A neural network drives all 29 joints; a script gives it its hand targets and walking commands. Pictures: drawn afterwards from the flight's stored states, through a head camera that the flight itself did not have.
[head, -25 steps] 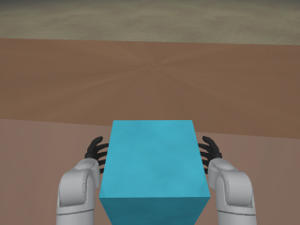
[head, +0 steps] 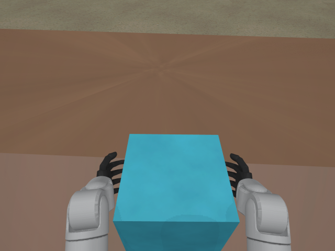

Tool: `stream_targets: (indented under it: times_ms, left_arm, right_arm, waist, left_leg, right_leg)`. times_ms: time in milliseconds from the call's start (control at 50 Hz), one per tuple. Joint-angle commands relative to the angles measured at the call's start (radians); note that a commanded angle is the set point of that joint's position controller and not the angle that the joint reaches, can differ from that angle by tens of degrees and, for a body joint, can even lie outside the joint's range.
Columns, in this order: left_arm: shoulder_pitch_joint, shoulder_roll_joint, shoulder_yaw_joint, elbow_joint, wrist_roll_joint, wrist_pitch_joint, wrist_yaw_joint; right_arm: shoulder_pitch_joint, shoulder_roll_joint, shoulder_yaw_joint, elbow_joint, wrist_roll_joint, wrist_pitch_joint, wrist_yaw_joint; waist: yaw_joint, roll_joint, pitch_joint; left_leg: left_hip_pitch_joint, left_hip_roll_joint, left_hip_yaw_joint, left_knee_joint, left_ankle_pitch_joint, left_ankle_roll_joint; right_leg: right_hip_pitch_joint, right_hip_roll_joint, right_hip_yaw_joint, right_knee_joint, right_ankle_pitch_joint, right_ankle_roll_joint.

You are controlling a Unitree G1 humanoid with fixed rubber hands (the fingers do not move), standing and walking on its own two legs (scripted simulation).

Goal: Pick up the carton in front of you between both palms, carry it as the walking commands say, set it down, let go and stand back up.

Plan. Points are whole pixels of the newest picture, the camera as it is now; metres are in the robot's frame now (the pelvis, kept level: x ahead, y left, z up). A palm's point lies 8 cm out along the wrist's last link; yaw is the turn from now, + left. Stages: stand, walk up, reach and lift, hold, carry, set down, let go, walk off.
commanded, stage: carry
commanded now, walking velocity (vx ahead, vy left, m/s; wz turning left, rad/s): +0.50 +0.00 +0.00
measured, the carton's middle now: (173, 199) +0.27 +0.00 -0.01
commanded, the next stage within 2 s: none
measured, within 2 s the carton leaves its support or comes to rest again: neither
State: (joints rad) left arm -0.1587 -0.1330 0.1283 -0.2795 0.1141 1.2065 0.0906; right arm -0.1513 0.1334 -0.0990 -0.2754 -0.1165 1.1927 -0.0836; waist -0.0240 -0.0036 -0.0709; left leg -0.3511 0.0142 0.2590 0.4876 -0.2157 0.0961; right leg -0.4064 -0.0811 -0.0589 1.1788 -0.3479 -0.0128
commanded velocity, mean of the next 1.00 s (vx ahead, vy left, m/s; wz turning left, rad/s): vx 0.50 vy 0.00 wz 0.00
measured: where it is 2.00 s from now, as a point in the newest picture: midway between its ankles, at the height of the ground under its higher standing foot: (168, 121)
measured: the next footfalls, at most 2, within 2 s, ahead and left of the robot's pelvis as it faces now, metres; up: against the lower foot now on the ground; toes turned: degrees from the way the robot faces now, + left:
right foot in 0.34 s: +0.44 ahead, -0.10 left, +0.00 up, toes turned -9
left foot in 0.84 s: +0.77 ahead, +0.11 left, +0.00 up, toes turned +14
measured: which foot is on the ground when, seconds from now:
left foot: down 0.00-0.38, up 0.40-0.82, down 0.84-1.00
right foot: up 0.00-0.32, down 0.34-0.84, up 0.86-1.00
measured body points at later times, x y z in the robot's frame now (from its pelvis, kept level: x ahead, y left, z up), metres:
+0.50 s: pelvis +0.35 -0.04 +0.00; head +0.37 -0.04 +0.45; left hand +0.61 +0.14 +0.07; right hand +0.64 -0.16 +0.06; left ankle +0.21 +0.08 -0.63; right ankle +0.40 -0.10 -0.73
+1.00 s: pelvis +0.69 +0.04 +0.00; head +0.72 +0.05 +0.45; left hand +0.99 +0.19 +0.06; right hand +0.98 -0.12 +0.07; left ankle +0.73 +0.10 -0.73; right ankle +0.57 -0.09 -0.63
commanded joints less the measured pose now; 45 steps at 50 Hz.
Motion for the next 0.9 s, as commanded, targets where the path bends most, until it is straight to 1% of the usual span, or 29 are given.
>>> stream_targets:
  times_ms: [0,40,120,180,240,260,280,300,320,340,360,380,400,420,440,460,480,540,580,640,680,740,760,780,800,820,840,860,880]
  left_arm:
    - [-0.445,-0.972,-0.745,-0.063,-0.398,-0.037,-0.270]
    - [-0.397,-0.980,-0.743,-0.049,-0.371,-0.057,-0.256]
    - [-0.375,-0.962,-0.753,-0.081,-0.352,-0.071,-0.235]
    - [-0.398,-0.924,-0.763,-0.141,-0.372,-0.056,-0.228]
    - [-0.400,-0.875,-0.760,-0.168,-0.391,-0.024,-0.230]
    - [-0.401,-0.860,-0.757,-0.171,-0.396,-0.014,-0.232]
    - [-0.402,-0.848,-0.751,-0.168,-0.401,-0.005,-0.235]
    - [-0.394,-0.838,-0.744,-0.160,-0.403,0.002,-0.238]
    - [-0.400,-0.830,-0.737,-0.156,-0.403,0.008,-0.241]
    - [-0.408,-0.829,-0.730,-0.156,-0.400,0.017,-0.242]
    - [-0.411,-0.823,-0.718,-0.113,-0.392,0.012,-0.251]
    - [-0.394,-0.855,-0.723,-0.104,-0.411,0.013,-0.254]
    - [-0.424,-0.884,-0.727,-0.119,-0.422,0.009,-0.258]
    - [-0.446,-0.917,-0.738,-0.127,-0.429,0.003,-0.260]
    - [-0.472,-0.941,-0.748,-0.144,-0.436,-0.005,-0.263]
    - [-0.487,-0.954,-0.754,-0.157,-0.442,-0.010,-0.265]
    - [-0.488,-0.959,-0.758,-0.165,-0.447,-0.014,-0.268]
    - [-0.460,-0.939,-0.757,-0.176,-0.453,-0.018,-0.277]
    - [-0.447,-0.914,-0.751,-0.182,-0.455,-0.015,-0.281]
    - [-0.407,-0.872,-0.732,-0.168,-0.438,-0.002,-0.279]
    - [-0.388,-0.849,-0.719,-0.150,-0.420,0.007,-0.276]
    - [-0.389,-0.833,-0.707,-0.133,-0.400,0.019,-0.269]
    - [-0.404,-0.829,-0.708,-0.134,-0.399,0.021,-0.267]
    - [-0.426,-0.825,-0.710,-0.139,-0.401,0.022,-0.265]
    - [-0.452,-0.819,-0.714,-0.146,-0.405,0.024,-0.263]
    - [-0.481,-0.812,-0.721,-0.153,-0.408,0.027,-0.262]
    - [-0.519,-0.798,-0.727,-0.155,-0.413,0.030,-0.261]
    - [-0.564,-0.816,-0.747,-0.171,-0.428,0.036,-0.257]
    - [-0.594,-0.817,-0.750,-0.154,-0.430,0.029,-0.256]
  right_arm:
    - [-0.493,0.993,0.743,-0.100,0.437,-0.025,0.262]
    - [-0.464,0.978,0.749,-0.102,0.448,-0.033,0.275]
    - [-0.426,0.931,0.741,-0.115,0.452,-0.038,0.290]
    - [-0.407,0.886,0.723,-0.147,0.444,-0.028,0.283]
    - [-0.376,0.843,0.698,-0.154,0.419,-0.005,0.266]
    - [-0.376,0.830,0.693,-0.157,0.411,0.003,0.262]
    - [-0.388,0.819,0.689,-0.162,0.406,0.012,0.258]
    - [-0.393,0.807,0.687,-0.167,0.404,0.020,0.256]
    - [-0.403,0.796,0.687,-0.172,0.401,0.028,0.254]
    - [-0.424,0.787,0.687,-0.175,0.400,0.035,0.255]
    - [-0.453,0.797,0.701,-0.196,0.412,0.047,0.253]
    - [-0.459,0.801,0.699,-0.177,0.405,0.045,0.253]
    - [-0.464,0.840,0.698,-0.154,0.404,0.038,0.255]
    - [-0.467,0.872,0.700,-0.150,0.404,0.027,0.256]
    - [-0.466,0.905,0.705,-0.144,0.408,0.018,0.256]
    - [-0.463,0.928,0.708,-0.140,0.404,0.010,0.254]
    - [-0.452,0.942,0.711,-0.136,0.400,0.001,0.250]
    - [-0.414,0.948,0.719,-0.134,0.382,-0.015,0.233]
    - [-0.412,0.935,0.721,-0.151,0.375,-0.016,0.223]
    - [-0.401,0.904,0.721,-0.160,0.375,0.000,0.217]
    - [-0.398,0.882,0.720,-0.155,0.379,0.014,0.221]
    - [-0.422,0.861,0.719,-0.151,0.396,0.033,0.234]
    - [-0.439,0.857,0.719,-0.152,0.403,0.037,0.237]
    - [-0.454,0.851,0.716,-0.151,0.409,0.039,0.240]
    - [-0.461,0.847,0.711,-0.142,0.412,0.039,0.241]
    - [-0.470,0.837,0.702,-0.133,0.411,0.038,0.242]
    - [-0.477,0.829,0.696,-0.124,0.406,0.039,0.243]
    - [-0.500,0.816,0.684,-0.093,0.397,0.029,0.245]
    - [-0.514,0.840,0.696,-0.087,0.420,0.027,0.246]
  waist:
    - [0.011,0.071,-0.292]
    - [0.009,0.098,-0.276]
    - [0.004,0.136,-0.208]
    - [-0.001,0.151,-0.149]
    - [-0.004,0.159,-0.098]
    - [0.000,0.165,-0.100]
    - [0.009,0.174,-0.125]
    - [0.026,0.165,-0.175]
    - [0.043,0.129,-0.245]
    - [0.059,0.024,-0.310]
    - [0.053,-0.272,-0.382]
    - [0.049,-0.252,-0.343]
    - [0.051,-0.195,-0.327]
    - [0.046,-0.079,-0.324]
    - [0.041,-0.026,-0.310]
    - [0.038,-0.036,-0.310]
    - [0.037,-0.060,-0.314]
    - [0.038,-0.107,-0.285]
    - [0.039,-0.127,-0.245]
    - [0.041,-0.135,-0.184]
    - [0.043,-0.136,-0.143]
    - [0.046,-0.146,-0.092]
    - [0.043,-0.152,-0.091]
    - [0.038,-0.160,-0.111]
    - [0.024,-0.149,-0.158]
    - [0.006,-0.104,-0.225]
    - [-0.018,0.035,-0.291]
    - [-0.016,0.313,-0.377]
    - [-0.009,0.298,-0.355]
  left_leg:
    - [0.381,0.302,-0.394,-0.283,0.133,0.034]
    - [0.394,0.278,-0.326,-0.298,0.165,0.028]
    - [0.448,0.232,-0.215,-0.289,0.331,0.018]
    - [0.450,0.215,-0.162,-0.283,0.411,0.019]
    - [0.463,0.212,-0.124,-0.266,0.492,0.014]
    - [0.463,0.213,-0.106,-0.231,0.580,0.003]
    - [0.456,0.211,-0.081,-0.158,0.688,-0.011]
    - [0.426,0.188,-0.031,-0.026,0.746,-0.034]
    - [0.326,0.157,-0.003,0.149,0.674,-0.060]
    - [0.169,0.136,-0.025,0.386,0.385,-0.083]
    - [-0.153,-0.006,-0.084,0.690,0.003,-0.119]
    - [-0.279,-0.018,-0.207,0.818,-0.241,-0.099]
    - [-0.311,0.036,-0.250,0.871,-0.214,-0.071]
    - [-0.298,0.073,-0.262,0.841,-0.158,-0.057]
    - [-0.283,0.103,-0.263,0.773,-0.110,-0.056]
    - [-0.251,0.115,-0.257,0.704,-0.071,-0.062]
    - [-0.234,0.108,-0.235,0.658,-0.049,-0.069]
    - [-0.257,0.096,-0.179,0.508,-0.017,-0.090]
    - [-0.298,0.091,-0.145,0.400,0.032,-0.103]
    - [-0.305,0.078,-0.102,0.231,0.107,-0.106]
    - [-0.285,0.062,-0.069,0.139,0.147,-0.098]
    - [-0.232,0.046,-0.032,0.046,0.197,-0.073]
    - [-0.183,0.039,-0.025,0.026,0.202,-0.063]
    - [-0.100,0.018,-0.008,0.017,0.185,-0.054]
    - [0.045,-0.025,0.032,-0.011,0.159,-0.050]
    - [0.239,-0.038,0.034,-0.016,0.093,-0.047]
    - [0.405,0.138,-0.223,-0.073,-0.055,-0.024]
    - [0.627,0.376,-0.688,-0.177,-0.158,0.141]
    - [0.631,0.399,-0.764,-0.253,0.025,0.154]
  right_leg:
    - [-0.202,-0.043,0.022,-0.086,0.086,-0.005]
    - [-0.217,-0.026,-0.019,-0.196,0.107,0.007]
    - [-0.268,0.000,-0.085,-0.422,0.214,0.022]
    - [-0.242,0.020,-0.135,-0.550,0.280,0.011]
    - [-0.180,0.039,-0.173,-0.646,0.327,-0.014]
    - [-0.122,0.050,-0.185,-0.668,0.332,-0.025]
    - [-0.028,0.076,-0.209,-0.680,0.319,-0.032]
    - [0.125,0.120,-0.252,-0.717,0.299,-0.035]
    - [0.329,0.118,-0.248,-0.721,0.236,-0.036]
    - [0.498,-0.061,-0.004,-0.749,0.064,-0.050]
    - [0.707,-0.330,0.505,-0.877,-0.075,-0.220]
    - [0.686,-0.344,0.588,-0.970,0.072,-0.233]
    - [0.649,-0.320,0.458,-0.938,0.222,-0.212]
    - [0.589,-0.294,0.359,-0.913,0.342,-0.183]
    - [0.531,-0.280,0.276,-0.912,0.388,-0.151]
    - [0.487,-0.253,0.207,-0.929,0.363,-0.118]
    - [0.469,-0.237,0.157,-0.942,0.358,-0.109]
    - [0.462,-0.208,0.065,-0.973,0.371,-0.110]
    - [0.482,-0.189,0.019,-0.984,0.409,-0.114]
    - [0.501,-0.158,-0.042,-0.978,0.490,-0.109]
    - [0.508,-0.149,-0.072,-0.973,0.537,-0.104]
    - [0.525,-0.151,-0.098,-0.958,0.601,-0.091]
    - [0.524,-0.153,-0.112,-0.927,0.654,-0.082]
    - [0.514,-0.150,-0.133,-0.861,0.744,-0.071]
    - [0.481,-0.123,-0.176,-0.730,0.798,-0.052]
    - [0.388,-0.083,-0.205,-0.552,0.751,-0.030]
    - [0.224,-0.047,-0.193,-0.314,0.494,-0.003]
    - [-0.091,0.081,-0.128,-0.010,0.132,0.034]
    - [-0.221,0.097,-0.012,0.142,-0.120,0.016]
